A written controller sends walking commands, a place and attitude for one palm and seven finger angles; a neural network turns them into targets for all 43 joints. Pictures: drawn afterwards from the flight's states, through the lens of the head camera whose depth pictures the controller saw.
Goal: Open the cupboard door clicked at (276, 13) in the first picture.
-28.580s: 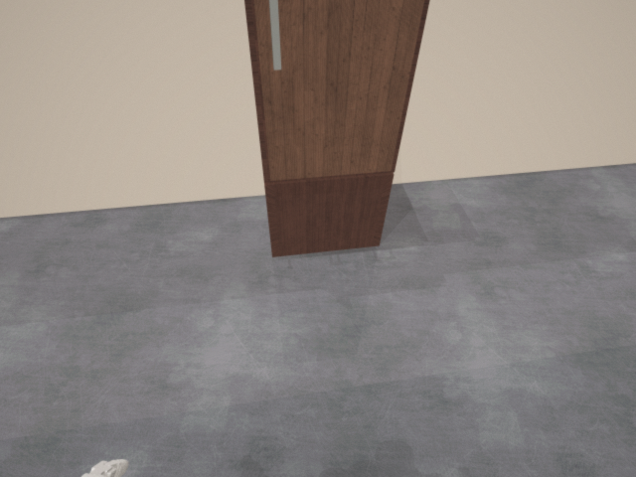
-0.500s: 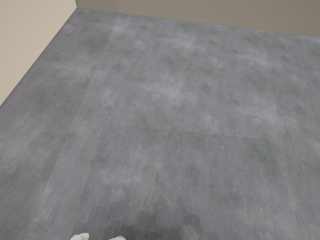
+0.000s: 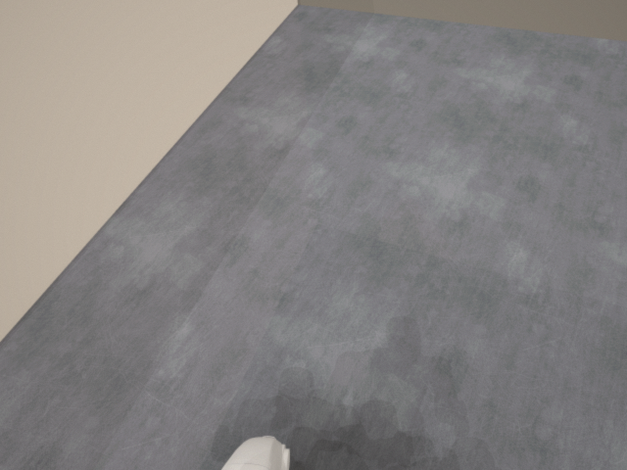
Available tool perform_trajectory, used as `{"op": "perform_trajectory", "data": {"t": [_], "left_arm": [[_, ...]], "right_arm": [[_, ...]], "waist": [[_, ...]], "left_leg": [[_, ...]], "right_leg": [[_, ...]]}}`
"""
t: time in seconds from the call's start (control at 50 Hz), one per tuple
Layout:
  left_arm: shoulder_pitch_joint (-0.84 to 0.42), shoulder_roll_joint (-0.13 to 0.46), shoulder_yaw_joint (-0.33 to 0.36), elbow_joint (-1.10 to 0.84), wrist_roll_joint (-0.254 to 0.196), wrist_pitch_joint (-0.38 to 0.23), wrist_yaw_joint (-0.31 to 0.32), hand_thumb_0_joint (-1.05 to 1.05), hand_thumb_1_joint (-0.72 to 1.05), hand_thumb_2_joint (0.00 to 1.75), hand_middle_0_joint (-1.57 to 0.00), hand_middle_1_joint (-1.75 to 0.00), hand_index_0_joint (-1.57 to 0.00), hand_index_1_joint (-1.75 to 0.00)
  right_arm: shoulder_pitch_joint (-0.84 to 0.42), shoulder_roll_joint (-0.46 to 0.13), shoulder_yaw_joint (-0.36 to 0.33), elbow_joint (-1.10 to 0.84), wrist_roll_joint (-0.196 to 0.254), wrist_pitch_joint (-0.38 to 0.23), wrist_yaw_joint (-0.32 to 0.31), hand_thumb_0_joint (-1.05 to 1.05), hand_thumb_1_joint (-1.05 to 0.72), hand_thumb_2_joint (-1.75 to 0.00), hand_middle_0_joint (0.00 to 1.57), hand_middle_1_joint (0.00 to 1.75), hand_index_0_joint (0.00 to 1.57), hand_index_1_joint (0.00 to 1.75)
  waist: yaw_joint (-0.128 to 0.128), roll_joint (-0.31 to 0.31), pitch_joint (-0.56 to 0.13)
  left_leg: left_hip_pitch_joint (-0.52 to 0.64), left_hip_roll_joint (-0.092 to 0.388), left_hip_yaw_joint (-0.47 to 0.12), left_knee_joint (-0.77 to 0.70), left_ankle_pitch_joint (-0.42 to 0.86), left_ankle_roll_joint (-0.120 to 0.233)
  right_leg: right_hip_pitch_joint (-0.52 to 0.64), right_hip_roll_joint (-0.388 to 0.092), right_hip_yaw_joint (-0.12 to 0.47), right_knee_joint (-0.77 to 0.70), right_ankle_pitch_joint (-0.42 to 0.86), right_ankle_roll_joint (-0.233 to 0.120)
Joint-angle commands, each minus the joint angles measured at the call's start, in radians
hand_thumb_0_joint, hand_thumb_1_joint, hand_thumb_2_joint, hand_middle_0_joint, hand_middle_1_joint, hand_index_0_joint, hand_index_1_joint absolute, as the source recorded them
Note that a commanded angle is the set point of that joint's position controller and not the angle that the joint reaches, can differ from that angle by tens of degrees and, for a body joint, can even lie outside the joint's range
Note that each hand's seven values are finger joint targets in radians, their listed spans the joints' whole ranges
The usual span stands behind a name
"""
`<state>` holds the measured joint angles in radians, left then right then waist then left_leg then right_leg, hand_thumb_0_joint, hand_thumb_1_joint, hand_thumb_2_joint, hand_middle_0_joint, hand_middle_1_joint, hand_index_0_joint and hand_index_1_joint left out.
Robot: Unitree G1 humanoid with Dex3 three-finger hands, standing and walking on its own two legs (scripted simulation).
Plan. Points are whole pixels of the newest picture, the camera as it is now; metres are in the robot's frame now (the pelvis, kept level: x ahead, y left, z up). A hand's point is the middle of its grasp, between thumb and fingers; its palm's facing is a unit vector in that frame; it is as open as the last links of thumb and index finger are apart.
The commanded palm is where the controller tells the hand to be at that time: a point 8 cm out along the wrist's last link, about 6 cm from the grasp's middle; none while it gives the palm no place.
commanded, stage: turn to face it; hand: left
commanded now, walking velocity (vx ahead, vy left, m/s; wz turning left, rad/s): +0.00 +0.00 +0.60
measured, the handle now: out of the picture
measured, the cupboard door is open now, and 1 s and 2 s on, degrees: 40 40 40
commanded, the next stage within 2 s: none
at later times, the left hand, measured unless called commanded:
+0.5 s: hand out of the picture +0.03 +0.24 -0.17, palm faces +0.34 -0.91 -0.25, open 7.4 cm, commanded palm none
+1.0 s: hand out of the picture -0.03 +0.17 -0.18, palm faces +0.59 -0.77 -0.23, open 7.3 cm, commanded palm none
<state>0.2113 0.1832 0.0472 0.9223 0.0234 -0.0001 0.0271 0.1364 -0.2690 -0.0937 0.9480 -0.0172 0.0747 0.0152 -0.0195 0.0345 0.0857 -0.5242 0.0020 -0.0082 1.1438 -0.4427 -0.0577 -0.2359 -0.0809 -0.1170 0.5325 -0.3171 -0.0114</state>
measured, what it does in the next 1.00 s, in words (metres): steps on the spot, turning left: left foot, then right foot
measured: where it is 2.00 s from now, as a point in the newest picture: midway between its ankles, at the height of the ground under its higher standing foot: outside the picture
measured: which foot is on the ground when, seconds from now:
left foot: up 0.00-0.24, down 0.26-0.64, up 0.66-1.00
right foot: down 0.00-0.26, up 0.28-0.64, down 0.66-1.00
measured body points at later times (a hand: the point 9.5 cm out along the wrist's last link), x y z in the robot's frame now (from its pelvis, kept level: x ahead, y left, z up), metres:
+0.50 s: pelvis +0.01 +0.01 +0.00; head +0.05 +0.04 +0.45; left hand +0.01 +0.29 -0.15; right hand +0.18 -0.21 -0.14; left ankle +0.00 +0.11 -0.74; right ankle +0.05 -0.15 -0.67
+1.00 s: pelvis +0.03 -0.02 -0.01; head +0.08 +0.02 +0.44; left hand -0.06 +0.21 -0.16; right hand +0.27 -0.18 -0.14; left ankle -0.02 +0.08 -0.72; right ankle +0.07 -0.14 -0.74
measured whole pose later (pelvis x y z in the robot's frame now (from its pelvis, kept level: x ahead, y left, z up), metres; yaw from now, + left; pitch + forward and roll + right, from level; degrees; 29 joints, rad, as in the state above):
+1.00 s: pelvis +0.03 -0.02 -0.01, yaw +37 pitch +0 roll +1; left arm 0.22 0.20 0.06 0.91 0.03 0.00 0.02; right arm 0.11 -0.24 -0.07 0.94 -0.01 0.07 0.03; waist -0.01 -0.04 0.13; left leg -0.36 0.03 0.09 0.71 -0.40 -0.05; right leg -0.19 -0.16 -0.24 0.58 -0.36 0.03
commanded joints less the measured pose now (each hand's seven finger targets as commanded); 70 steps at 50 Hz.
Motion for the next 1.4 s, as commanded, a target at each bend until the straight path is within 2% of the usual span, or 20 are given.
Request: {"op": "perform_trajectory", "data": {"t": [0.0,0.12,0.2,0.24,0.26,0.36,0.52,0.58,0.6,0.62,0.64,0.66,0.74,0.9,0.96,0.98,1.02,1.04,1.14,1.38], "left_arm": [[0.073,0.188,0.042,-0.054,0.002,-0.025,0.011,0.0,0.9,0.9,-0.2,-0.3,-0.2,-0.3],[0.122,0.232,0.062,-0.033,0.009,-0.018,0.005,0.0,0.9,0.9,-0.2,-0.3,-0.2,-0.3],[0.064,0.229,0.066,-0.044,-0.005,-0.014,-0.003,0.0,0.9,0.9,-0.2,-0.3,-0.2,-0.3],[-0.006,0.124,0.036,-0.123,-0.017,-0.001,-0.011,0.0,0.9,0.9,-0.2,-0.3,-0.2,-0.3],[-0.044,0.159,0.042,-0.139,-0.005,0.016,-0.002,0.0,0.9,0.9,-0.2,-0.3,-0.2,-0.3],[-0.009,0.149,0.052,-0.074,0.001,0.036,-0.018,0.0,0.9,0.9,-0.2,-0.3,-0.2,-0.3],[-0.038,0.127,0.043,-0.107,-0.005,0.025,-0.017,0.0,0.9,0.9,-0.2,-0.3,-0.2,-0.3],[0.047,0.136,0.046,-0.088,-0.011,0.007,-0.011,0.0,0.9,0.9,-0.2,-0.3,-0.2,-0.3],[0.095,0.183,0.055,-0.083,-0.006,-0.005,-0.005,0.0,0.9,0.9,-0.2,-0.3,-0.2,-0.3],[0.116,0.274,0.076,-0.08,0.01,-0.017,0.005,0.0,0.9,0.9,-0.2,-0.3,-0.2,-0.3],[0.1,0.307,0.072,-0.089,0.007,-0.013,0.008,0.0,0.9,0.9,-0.2,-0.3,-0.2,-0.3],[0.057,0.264,0.06,-0.097,0.002,-0.013,0.01,0.0,0.9,0.9,-0.2,-0.3,-0.2,-0.3],[-0.027,0.17,0.034,-0.105,-0.003,-0.018,0.009,0.0,0.9,0.9,-0.2,-0.3,-0.2,-0.3],[0.079,0.228,0.063,-0.06,0.01,-0.013,0.005,0.0,0.9,0.9,-0.2,-0.3,-0.2,-0.3],[0.053,0.241,0.07,-0.063,0.002,-0.009,-0.001,0.0,0.9,0.9,-0.2,-0.3,-0.2,-0.3],[0.041,0.231,0.069,-0.068,-0.008,-0.006,-0.005,0.0,0.9,0.9,-0.2,-0.3,-0.2,-0.3],[-0.028,0.114,0.037,-0.142,-0.015,0.01,-0.01,0.0,0.9,0.9,-0.2,-0.3,-0.2,-0.3],[-0.061,0.149,0.042,-0.151,-0.005,0.025,-0.003,0.0,0.9,0.9,-0.2,-0.3,-0.2,-0.3],[-0.025,0.143,0.053,-0.079,0.003,0.035,-0.022,0.0,0.9,0.9,-0.2,-0.3,-0.2,-0.3],[-0.007,0.131,0.041,-0.106,-0.012,0.014,-0.01,0.0,0.9,0.9,-0.2,-0.3,-0.2,-0.3]], "right_arm": [[-0.07,-0.025,0.007,-0.084,0.009,-0.025,0.013,0.0,-0.9,-0.9,0.2,0.3,0.2,0.3],[-0.119,-0.01,0.021,-0.106,0.012,-0.037,0.015,0.0,-0.9,-0.9,0.2,0.3,0.2,0.3],[0.023,-0.065,0.004,-0.078,0.003,-0.048,0.009,0.0,-0.9,-0.9,0.2,0.3,0.2,0.3],[0.165,-0.259,-0.044,-0.057,-0.003,-0.054,-0.008,0.0,-0.9,-0.9,0.2,0.3,0.2,0.3],[0.178,-0.245,-0.039,-0.041,0.0,-0.046,-0.013,0.0,-0.9,-0.9,0.2,0.3,0.2,0.3],[-0.01,-0.152,-0.008,-0.097,-0.005,-0.061,-0.03,0.0,-0.9,-0.9,0.2,0.3,0.2,0.3],[0.025,-0.161,-0.023,-0.093,-0.012,-0.054,-0.022,0.0,-0.9,-0.9,0.2,0.3,0.2,0.3],[-0.008,-0.153,-0.028,-0.104,-0.004,-0.049,-0.023,0.0,-0.9,-0.9,0.2,0.3,0.2,0.3],[-0.014,-0.121,-0.025,-0.113,0.007,-0.05,-0.019,0.0,-0.9,-0.9,0.2,0.3,0.2,0.3],[0.017,-0.042,-0.016,-0.128,0.015,-0.053,-0.015,0.0,-0.9,-0.9,0.2,0.3,0.2,0.3],[-0.006,-0.063,-0.017,-0.136,0.007,-0.051,-0.013,0.0,-0.9,-0.9,0.2,0.3,0.2,0.3],[0.004,-0.074,-0.016,-0.128,0.001,-0.047,-0.007,0.0,-0.9,-0.9,0.2,0.3,0.2,0.3],[0.016,-0.038,-0.006,-0.075,0.002,-0.024,0.008,0.0,-0.9,-0.9,0.2,0.3,0.2,0.3],[-0.079,-0.004,0.016,-0.097,0.012,-0.034,0.017,0.0,-0.9,-0.9,0.2,0.3,0.2,0.3],[-0.002,-0.032,0.009,-0.085,0.007,-0.044,0.012,0.0,-0.9,-0.9,0.2,0.3,0.2,0.3],[0.062,-0.068,-0.001,-0.069,0.004,-0.051,0.011,0.0,-0.9,-0.9,0.2,0.3,0.2,0.3],[0.195,-0.259,-0.048,-0.049,-0.002,-0.055,-0.007,0.0,-0.9,-0.9,0.2,0.3,0.2,0.3],[0.21,-0.246,-0.041,-0.034,-0.002,-0.048,-0.013,0.0,-0.9,-0.9,0.2,0.3,0.2,0.3],[0.021,-0.15,-0.01,-0.091,-0.006,-0.065,-0.032,0.0,-0.9,-0.9,0.2,0.3,0.2,0.3],[0.034,-0.156,-0.028,-0.094,-0.008,-0.051,-0.026,0.0,-0.9,-0.9,0.2,0.3,0.2,0.3]], "waist": [[0.038,-0.233,-0.113],[0.069,-0.251,-0.122],[-0.027,-0.166,-0.173],[-0.101,0.304,-0.251],[-0.091,0.157,-0.244],[0.012,0.111,-0.076],[0.002,0.147,-0.105],[0.046,0.137,-0.14],[0.074,0.029,-0.16],[0.075,-0.276,-0.182],[0.079,-0.342,-0.152],[0.052,-0.241,-0.12],[-0.003,-0.264,-0.076],[0.063,-0.252,-0.108],[0.014,-0.228,-0.138],[-0.027,-0.14,-0.175],[-0.099,0.329,-0.235],[-0.092,0.179,-0.239],[0.007,0.101,-0.099],[0.014,0.145,-0.15]], "left_leg": [[-0.049,0.025,0.048,-0.127,-0.004,-0.018],[0.08,0.004,0.127,-0.408,-0.009,0.006],[0.39,0.008,0.122,-0.699,0.264,0.045],[0.647,0.433,-0.432,-0.752,0.996,0.298],[0.602,0.448,-0.348,-0.73,0.933,0.334],[0.307,0.234,-0.214,-0.832,0.443,0.209],[0.274,0.195,-0.286,-0.797,0.36,0.214],[0.196,0.153,-0.287,-0.69,0.437,0.173],[0.098,0.097,-0.25,-0.6,0.332,0.125],[-0.078,-0.052,-0.084,-0.362,0.022,0.041],[-0.095,-0.059,-0.042,-0.1,-0.198,0.023],[-0.089,-0.015,-0.08,0.034,-0.145,0.031],[-0.076,0.028,-0.01,0.057,0.008,-0.011],[0.075,0.011,0.113,-0.374,-0.019,0.001],[0.241,-0.008,0.136,-0.583,0.129,0.022],[0.391,0.005,0.11,-0.701,0.273,0.038],[0.598,0.415,-0.441,-0.763,0.948,0.27],[0.561,0.433,-0.375,-0.749,0.862,0.306],[0.329,0.221,-0.23,-0.834,0.425,0.199],[0.279,0.173,-0.354,-0.732,0.51,0.206]], "right_leg": [[0.243,-0.235,0.086,-0.125,0.723,-0.073],[0.263,-0.283,0.039,-0.058,0.801,-0.082],[0.088,-0.255,-0.057,0.168,0.657,-0.002],[-0.36,-0.038,-0.033,0.591,-0.369,0.109],[-0.37,-0.054,0.09,0.653,-0.355,0.09],[-0.309,-0.029,0.119,0.62,-0.076,0.102],[-0.158,0.049,0.083,0.258,-0.101,0.097],[0.046,0.074,0.066,-0.004,0.037,0.086],[0.187,0.009,0.13,-0.159,0.103,0.072],[0.309,-0.271,0.413,-0.272,0.152,-0.016],[0.185,-0.441,0.527,-0.278,0.261,-0.122],[0.116,-0.405,0.434,-0.255,0.252,-0.155],[0.124,-0.232,0.137,-0.176,0.554,-0.081],[0.225,-0.278,0.042,-0.083,0.675,-0.081],[0.155,-0.273,-0.016,0.029,0.616,-0.036],[0.066,-0.253,-0.054,0.153,0.537,0.004],[-0.353,-0.035,-0.018,0.573,-0.386,0.109],[-0.355,-0.055,0.092,0.647,-0.353,0.086],[-0.324,-0.031,0.123,0.639,-0.056,0.102],[-0.054,0.079,0.09,0.107,-0.051,0.086]]}}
